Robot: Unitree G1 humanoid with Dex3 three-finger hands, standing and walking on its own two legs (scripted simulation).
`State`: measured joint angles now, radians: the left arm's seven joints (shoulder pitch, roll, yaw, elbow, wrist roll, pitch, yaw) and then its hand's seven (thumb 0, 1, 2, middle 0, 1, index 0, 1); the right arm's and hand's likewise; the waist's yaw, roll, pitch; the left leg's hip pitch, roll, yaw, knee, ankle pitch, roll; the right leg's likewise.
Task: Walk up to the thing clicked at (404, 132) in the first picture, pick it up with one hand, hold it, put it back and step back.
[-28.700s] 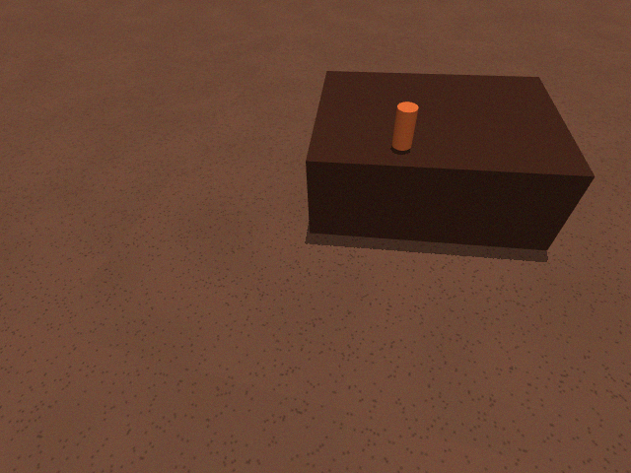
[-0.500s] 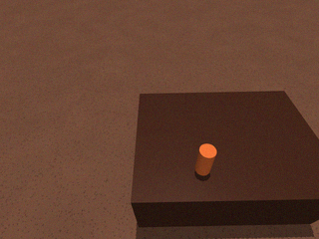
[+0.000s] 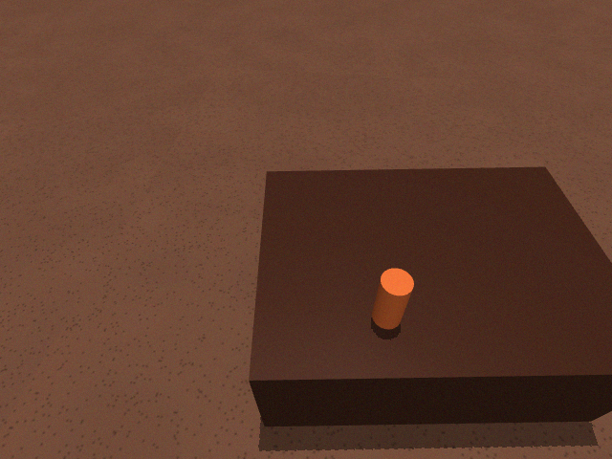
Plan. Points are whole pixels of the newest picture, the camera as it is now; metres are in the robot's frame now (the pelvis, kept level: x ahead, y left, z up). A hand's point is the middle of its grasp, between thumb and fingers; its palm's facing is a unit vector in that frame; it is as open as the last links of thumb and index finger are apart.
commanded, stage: step back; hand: right
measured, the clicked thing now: (391, 300) +0.53 -0.18 -0.31
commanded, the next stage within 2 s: none
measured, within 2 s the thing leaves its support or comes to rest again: neither
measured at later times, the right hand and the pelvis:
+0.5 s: hand out of the picture +0.04 -0.28 -0.18, palm faces -0.07 +0.93 -0.36, open 7.4 cm; pelvis -0.08 -0.02 -0.02, yaw +1 degrees
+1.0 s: hand out of the picture -0.06 -0.25 -0.16, palm faces -0.04 +0.92 -0.40, open 7.4 cm; pelvis -0.20 +0.01 -0.02, yaw -1 degrees
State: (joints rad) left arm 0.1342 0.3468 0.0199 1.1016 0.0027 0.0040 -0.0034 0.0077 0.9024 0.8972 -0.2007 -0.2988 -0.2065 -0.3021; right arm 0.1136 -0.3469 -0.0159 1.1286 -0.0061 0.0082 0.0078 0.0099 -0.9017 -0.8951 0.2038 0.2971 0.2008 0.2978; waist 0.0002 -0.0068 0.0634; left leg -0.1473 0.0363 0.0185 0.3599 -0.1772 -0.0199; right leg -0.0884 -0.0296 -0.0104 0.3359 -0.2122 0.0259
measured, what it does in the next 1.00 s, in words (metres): walks backwards: left foot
